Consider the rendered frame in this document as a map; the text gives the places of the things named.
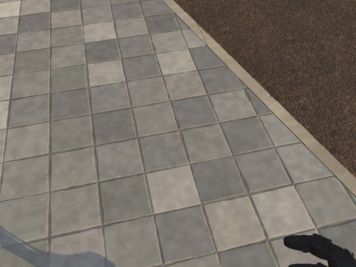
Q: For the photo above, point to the robot right hand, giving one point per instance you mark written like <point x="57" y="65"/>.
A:
<point x="322" y="248"/>

